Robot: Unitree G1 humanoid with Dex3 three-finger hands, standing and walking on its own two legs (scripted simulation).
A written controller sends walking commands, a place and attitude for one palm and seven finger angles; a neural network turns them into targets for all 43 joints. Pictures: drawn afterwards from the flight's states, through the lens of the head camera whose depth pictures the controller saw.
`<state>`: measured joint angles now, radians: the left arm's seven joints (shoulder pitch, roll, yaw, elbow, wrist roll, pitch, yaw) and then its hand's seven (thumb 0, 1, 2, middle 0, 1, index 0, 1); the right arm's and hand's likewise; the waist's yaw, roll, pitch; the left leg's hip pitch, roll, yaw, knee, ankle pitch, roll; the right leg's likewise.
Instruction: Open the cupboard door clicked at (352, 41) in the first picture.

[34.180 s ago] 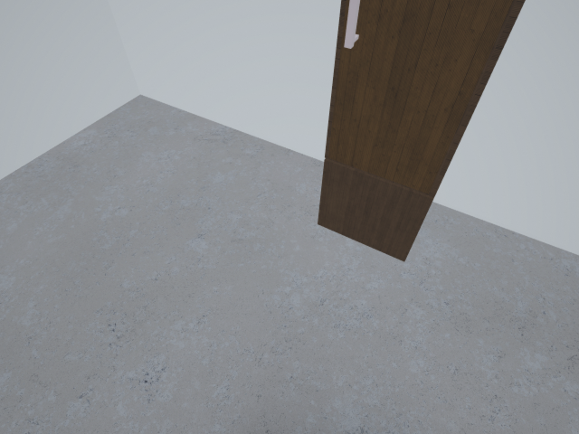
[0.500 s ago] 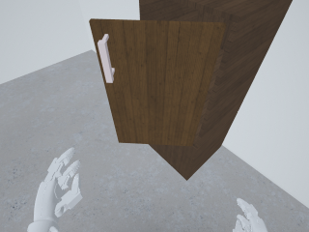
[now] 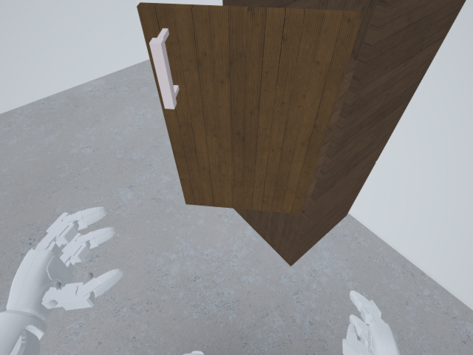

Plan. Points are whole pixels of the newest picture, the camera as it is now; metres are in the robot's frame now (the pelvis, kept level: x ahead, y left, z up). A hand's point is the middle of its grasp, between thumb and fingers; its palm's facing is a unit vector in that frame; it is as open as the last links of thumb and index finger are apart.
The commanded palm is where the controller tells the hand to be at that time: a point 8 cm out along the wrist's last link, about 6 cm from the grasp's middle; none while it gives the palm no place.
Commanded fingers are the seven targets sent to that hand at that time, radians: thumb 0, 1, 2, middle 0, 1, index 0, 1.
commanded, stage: raise the hand with hooked fingers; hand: left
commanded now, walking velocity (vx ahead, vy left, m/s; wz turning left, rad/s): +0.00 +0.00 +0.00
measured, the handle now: (167, 70) +0.56 +0.17 +0.19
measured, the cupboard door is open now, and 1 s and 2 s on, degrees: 44 44 44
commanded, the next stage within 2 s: move the hooked fingers beside the handle in 1.36 s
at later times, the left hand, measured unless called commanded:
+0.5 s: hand (37, 221) +0.26 +0.28 +0.15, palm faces +0.02 -1.00 -0.06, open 13.3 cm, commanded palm +0.23 +0.33 +0.16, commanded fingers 0.00 -0.50 0.30 -0.30 -1.20 -0.30 -1.20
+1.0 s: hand (14, 159) +0.31 +0.30 +0.21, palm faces +0.02 -1.00 -0.06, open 14.0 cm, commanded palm +0.27 +0.34 +0.21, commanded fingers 0.00 -0.50 0.30 -0.30 -1.20 -0.30 -1.20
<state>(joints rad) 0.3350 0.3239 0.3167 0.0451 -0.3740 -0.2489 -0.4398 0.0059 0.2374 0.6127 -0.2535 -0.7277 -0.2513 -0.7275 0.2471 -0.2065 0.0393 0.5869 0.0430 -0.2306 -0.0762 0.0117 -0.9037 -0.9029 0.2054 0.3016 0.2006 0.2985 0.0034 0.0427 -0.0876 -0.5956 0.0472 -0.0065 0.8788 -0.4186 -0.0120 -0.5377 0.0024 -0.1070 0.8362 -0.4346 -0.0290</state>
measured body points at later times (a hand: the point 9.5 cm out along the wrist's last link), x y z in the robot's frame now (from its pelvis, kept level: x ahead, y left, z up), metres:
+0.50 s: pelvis +0.00 +0.03 +0.03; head -0.01 +0.03 +0.48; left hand +0.25 +0.34 +0.15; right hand +0.19 -0.20 -0.03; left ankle +0.01 +0.13 -0.70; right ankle -0.01 -0.10 -0.70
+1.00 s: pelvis +0.01 +0.02 +0.04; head +0.00 +0.00 +0.49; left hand +0.30 +0.36 +0.22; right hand +0.18 -0.22 -0.03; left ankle +0.01 +0.13 -0.70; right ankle -0.01 -0.10 -0.70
